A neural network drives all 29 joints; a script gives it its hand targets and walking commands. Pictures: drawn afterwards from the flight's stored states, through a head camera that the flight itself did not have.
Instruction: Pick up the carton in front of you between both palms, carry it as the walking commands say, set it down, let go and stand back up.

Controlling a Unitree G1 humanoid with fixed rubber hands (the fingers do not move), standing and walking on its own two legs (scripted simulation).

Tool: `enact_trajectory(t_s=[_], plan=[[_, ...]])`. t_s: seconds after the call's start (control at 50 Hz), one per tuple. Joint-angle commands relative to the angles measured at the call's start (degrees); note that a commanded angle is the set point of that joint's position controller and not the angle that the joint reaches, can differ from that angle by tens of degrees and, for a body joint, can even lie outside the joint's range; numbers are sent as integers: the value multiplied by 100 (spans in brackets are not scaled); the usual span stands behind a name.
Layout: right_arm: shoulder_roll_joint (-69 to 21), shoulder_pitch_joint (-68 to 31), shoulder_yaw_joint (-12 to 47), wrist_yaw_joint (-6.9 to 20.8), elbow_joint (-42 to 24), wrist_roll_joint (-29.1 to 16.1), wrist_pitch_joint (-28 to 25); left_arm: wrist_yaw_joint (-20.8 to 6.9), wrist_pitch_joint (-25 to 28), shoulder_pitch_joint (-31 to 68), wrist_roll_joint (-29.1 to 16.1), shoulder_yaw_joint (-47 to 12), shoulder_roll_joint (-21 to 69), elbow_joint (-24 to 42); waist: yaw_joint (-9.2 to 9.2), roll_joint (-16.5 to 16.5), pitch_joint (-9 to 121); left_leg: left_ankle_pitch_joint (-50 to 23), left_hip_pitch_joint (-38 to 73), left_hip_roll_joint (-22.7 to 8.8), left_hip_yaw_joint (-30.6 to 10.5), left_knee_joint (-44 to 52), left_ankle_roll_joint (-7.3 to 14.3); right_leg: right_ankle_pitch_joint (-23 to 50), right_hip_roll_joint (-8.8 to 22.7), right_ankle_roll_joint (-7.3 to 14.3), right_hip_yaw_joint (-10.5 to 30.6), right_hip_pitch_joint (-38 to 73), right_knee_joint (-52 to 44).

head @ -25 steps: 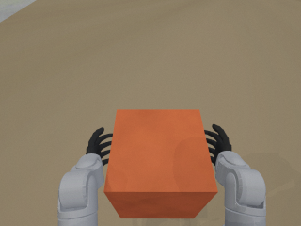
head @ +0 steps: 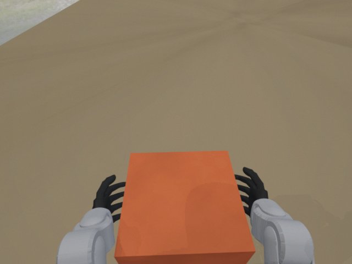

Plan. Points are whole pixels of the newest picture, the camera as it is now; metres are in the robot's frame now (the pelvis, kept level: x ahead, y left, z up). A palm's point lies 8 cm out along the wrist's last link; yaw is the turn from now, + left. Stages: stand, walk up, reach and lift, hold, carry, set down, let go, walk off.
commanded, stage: carry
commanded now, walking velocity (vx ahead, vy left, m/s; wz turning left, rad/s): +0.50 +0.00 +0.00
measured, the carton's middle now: (180, 222) +0.24 -0.01 +0.01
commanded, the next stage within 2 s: none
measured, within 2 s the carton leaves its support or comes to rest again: neither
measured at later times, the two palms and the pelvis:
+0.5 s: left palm (120, 115) +0.55 +0.15 +0.07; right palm (215, 107) +0.59 -0.15 +0.07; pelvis +0.33 -0.02 +0.00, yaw +4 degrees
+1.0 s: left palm (120, 80) +0.73 +0.17 +0.10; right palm (202, 77) +0.74 -0.13 +0.09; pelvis +0.49 +0.02 +0.00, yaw +0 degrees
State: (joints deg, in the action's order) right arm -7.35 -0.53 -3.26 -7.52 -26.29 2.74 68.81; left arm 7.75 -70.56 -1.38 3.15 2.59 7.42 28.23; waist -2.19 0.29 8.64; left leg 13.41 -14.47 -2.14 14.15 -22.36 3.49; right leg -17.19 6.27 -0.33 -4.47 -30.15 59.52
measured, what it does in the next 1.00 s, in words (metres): walks ahead: right foot, then left foot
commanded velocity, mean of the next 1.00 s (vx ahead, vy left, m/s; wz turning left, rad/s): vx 0.09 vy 0.00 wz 0.00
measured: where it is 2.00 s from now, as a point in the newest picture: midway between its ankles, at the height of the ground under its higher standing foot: (172, 253)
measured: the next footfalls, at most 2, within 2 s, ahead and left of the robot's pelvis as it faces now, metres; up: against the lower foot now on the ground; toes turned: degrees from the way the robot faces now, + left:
right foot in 0.24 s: +0.37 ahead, -0.12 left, +0.00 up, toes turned -11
left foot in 0.60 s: +0.50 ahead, +0.10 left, +0.00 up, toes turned -4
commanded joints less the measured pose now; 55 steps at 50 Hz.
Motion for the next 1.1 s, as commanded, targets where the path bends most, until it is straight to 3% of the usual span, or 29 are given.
enact_trajectory(t_s=[0.0, 0.08, 0.16, 0.2, 0.22, 0.24, 0.26, 0.28, 0.3, 0.34, 0.36, 0.38, 0.42, 0.5, 0.54, 0.58, 0.6, 0.62, 0.64, 0.76, 0.84, 0.94, 0.96, 0.98, 1.0, 1.02, 1.04, 1.06, 1.08], plan=[[-4735, -2383, 3828, 818, -756, -1864, -130, -617, 339, 2281, -1339, -3495, 4694, 576, 136, 671, 726, -396, 1238, -1446, -1415, 1474, 350, 610, 137, -56, -42, -609, -1131], [-4283, -1933, 3671, 767, -637, -1705, -51, -503, 268, 1901, -1211, -3412, 4286, 554, 113, 741, 356, -1361, 1478, -1202, -810, 1397, 280, 1206, -120, -50, -554, -463, -2505], [-3981, -1858, 3495, 683, -613, -1523, 40, -486, 175, 2065, -1332, -3464, 3999, 701, 119, 905, -37, -1911, 1659, -1185, -507, 1189, 161, 1481, -224, 130, -874, -76, -2961], [-3940, -1856, 3470, 648, -629, -1482, 71, -495, 159, 1987, -1395, -3436, 3974, 618, 227, 867, 190, -3223, 1553, -1003, -62, 49, -29, 1238, -558, 186, -1222, 969, -3184], [-3901, -1759, 3458, 639, -613, -1452, 82, -503, 160, 1947, -1377, -3404, 3978, 553, 275, 647, 514, -3697, 1156, -795, 106, -897, -216, 1191, -732, 197, -1274, 2008, -3270], [-3835, -1837, 3471, 628, -633, -1436, 80, -517, 155, 1882, -1350, -3377, 3969, 541, 415, 300, 829, -2668, 286, -594, 19, -2091, -449, 1517, -82, 288, -446, 3104, -3388], [-3977, -1936, 3591, 625, -797, -1471, 88, -554, 191, 2031, -1374, -3326, 3933, 478, 450, -1380, 1489, -777, -1405, 75, -230, -4076, -755, 1756, 1534, 1113, 2217, 4548, -3890], [-4087, -1911, 3649, 650, -682, -1503, 96, -603, 205, 1837, -1473, -3363, 4117, 281, 378, -1751, 1476, 1547, -1989, 385, -794, -5211, -716, 3486, 1914, 1515, 2923, 4538, -4399], [-4352, -1910, 3713, 699, -673, -1545, 26, -677, 262, 1928, -1601, -3482, 4357, 496, 363, -1328, 1451, 1667, -2235, 61, -1254, -5633, -549, 4490, 1880, 1502, 2200, 4344, -4129], [-4953, -2010, 3779, 804, -665, -1543, -145, -816, 438, 2184, -1662, -3642, 4972, 588, 317, -385, 1412, 1216, -2062, -419, -1496, -4784, -394, 4748, 1558, 1038, 1149, 3730, -4033], [-5197, -2019, 3863, 839, -724, -1540, -245, -873, 533, 2296, -1712, -3766, 5189, 684, 268, -418, 1426, 963, -1718, -496, -1401, -3931, -395, 4301, 1347, 732, 681, 3392, -4170], [-5321, -1969, 3881, 852, -667, -1498, -320, -919, 601, 2304, -1745, -3817, 5290, 675, 252, -594, 1397, 840, -1364, -367, -1187, -3372, -420, 4109, 1223, 624, 394, 3080, -4284], [-5404, -1637, 3902, 839, -534, -1372, -435, -992, 680, 2144, -1701, -3836, 5266, 672, 229, -765, 1357, 799, -880, -214, -906, -2211, -492, 4112, 1032, 639, -127, 2842, -4331], [-5021, -1463, 3919, 804, -754, -1319, -468, -1012, 705, 1676, -1615, -3831, 4894, 749, 306, -1176, 1227, -290, -685, -4, -416, -981, -539, 4121, 878, 521, -531, 2996, -4069], [-4780, -1571, 3920, 791, -893, -1382, -403, -953, 642, 1741, -1573, -3803, 4612, 869, 252, -888, 1050, -1471, -80, -80, -256, -117, -538, 3162, 660, 229, -731, 2655, -3742], [-4419, -1615, 3835, 757, -955, -1435, -266, -855, 516, 1767, -1483, -3677, 4265, 870, 274, -520, 852, -2244, 667, -512, -471, 47, -560, 1975, 523, -50, -729, 1988, -3375], [-4200, -1654, 3740, 732, -870, -1425, -184, -788, 421, 1784, -1444, -3620, 4121, 865, 314, 89, 779, -3818, 942, -1025, -866, -237, -419, 1120, 310, -226, -745, 1598, -3074], [-4056, -1542, 3592, 700, -611, -1401, -115, -729, 301, 1784, -1427, -3597, 3938, 817, 275, 634, 899, -4456, 1215, -1196, -1195, -436, -64, 590, 231, -328, -454, 1472, -3049], [-3983, -1400, 3467, 681, -436, -1374, -80, -685, 214, 1879, -1427, -3588, 3826, 863, 231, 916, 923, -4723, 1207, -1265, -1383, -393, 48, 329, 181, -362, -421, 1491, -2936], [-4392, -1863, 3533, 704, -579, -1624, -11, -635, 172, 2138, -1488, -3588, 4289, 716, 200, 837, 1302, -6625, 1816, -1049, -1109, -853, 25, 784, -80, -417, -545, 1542, -3349], [-4551, -1968, 3683, 705, -783, -1682, -52, -658, 252, 2100, -1515, -3589, 4509, 728, 184, 446, 1513, -6306, 1886, -825, -884, -1140, -23, 2074, -122, -425, -612, 1966, -3835], [-4570, -2056, 3808, 714, -947, -1677, -68, -696, 301, 2073, -1488, -3559, 4486, 865, 185, -452, 1293, -3664, 842, -350, -320, -726, -341, 4832, 171, -414, -568, 2847, -3167], [-4535, -2026, 3794, 712, -937, -1655, -61, -700, 300, 2090, -1502, -3571, 4464, 891, 161, -367, 1288, -3807, 1100, -319, -266, -515, -377, 4762, 163, -409, -590, 2636, -2849], [-4506, -1955, 3759, 708, -892, -1634, -49, -697, 297, 2109, -1507, -3581, 4437, 926, 125, -38, 1370, -4679, 1710, -398, -341, -497, -325, 4010, 81, -437, -622, 2104, -2517], [-4480, -1837, 3729, 704, -834, -1596, -41, -698, 282, 2102, -1503, -3584, 4410, 930, 86, 441, 1393, -6094, 2566, -675, -624, -680, -125, 2391, -98, -468, -670, 1183, -2430], [-4486, -1816, 3707, 709, -797, -1579, -31, -704, 260, 2091, -1501, -3582, 4417, 920, 77, 915, 1254, -7266, 3249, -1019, -1019, -761, 190, -324, -358, -427, -668, 276, -2695], [-4456, -1799, 3676, 706, -784, -1567, -22, -717, 236, 2073, -1516, -3576, 4376, 926, 75, 876, 1199, -7342, 3178, -1264, -1169, -805, 343, -943, -269, -363, -481, 347, -3242], [-4390, -1807, 3645, 698, -814, -1526, -18, -734, 220, 1977, -1525, -3563, 4351, 862, 159, 628, 1207, -6492, 2610, -1236, -1019, -838, 255, -182, -139, -313, -362, 1049, -4170], [-4370, -1805, 3629, 694, -810, -1462, -16, -739, 209, 1951, -1528, -3543, 4326, 804, 185, 446, 1077, -4762, 1916, -1038, -866, -837, -45, 1151, -24, -272, -313, 1700, -4687]])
